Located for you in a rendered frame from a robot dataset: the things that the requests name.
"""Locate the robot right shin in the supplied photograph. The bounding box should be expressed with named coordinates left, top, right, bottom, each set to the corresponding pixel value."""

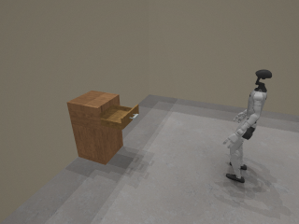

left=237, top=147, right=244, bottom=166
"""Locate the handle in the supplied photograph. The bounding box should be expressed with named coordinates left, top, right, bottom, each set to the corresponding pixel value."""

left=130, top=114, right=139, bottom=120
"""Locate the left robot hand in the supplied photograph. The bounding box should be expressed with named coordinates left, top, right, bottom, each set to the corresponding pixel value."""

left=223, top=133, right=239, bottom=148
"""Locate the robot left forearm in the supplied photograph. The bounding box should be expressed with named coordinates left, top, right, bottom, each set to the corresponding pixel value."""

left=235, top=114, right=258, bottom=137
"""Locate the robot shin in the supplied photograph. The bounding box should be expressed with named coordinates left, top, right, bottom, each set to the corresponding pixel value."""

left=229, top=153, right=241, bottom=178
left=237, top=147, right=244, bottom=166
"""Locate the drawer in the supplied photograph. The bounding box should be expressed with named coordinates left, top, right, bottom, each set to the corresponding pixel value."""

left=99, top=104, right=139, bottom=130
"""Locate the robot left upper arm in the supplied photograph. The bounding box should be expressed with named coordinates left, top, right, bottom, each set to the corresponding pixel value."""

left=252, top=92, right=263, bottom=120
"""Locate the cabinet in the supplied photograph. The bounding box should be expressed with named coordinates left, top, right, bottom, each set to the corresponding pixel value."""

left=67, top=91, right=123, bottom=165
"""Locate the right robot hand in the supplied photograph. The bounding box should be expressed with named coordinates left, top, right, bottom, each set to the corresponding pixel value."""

left=233, top=112, right=246, bottom=123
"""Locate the robot left shin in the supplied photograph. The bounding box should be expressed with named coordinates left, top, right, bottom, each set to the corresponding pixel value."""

left=229, top=153, right=241, bottom=178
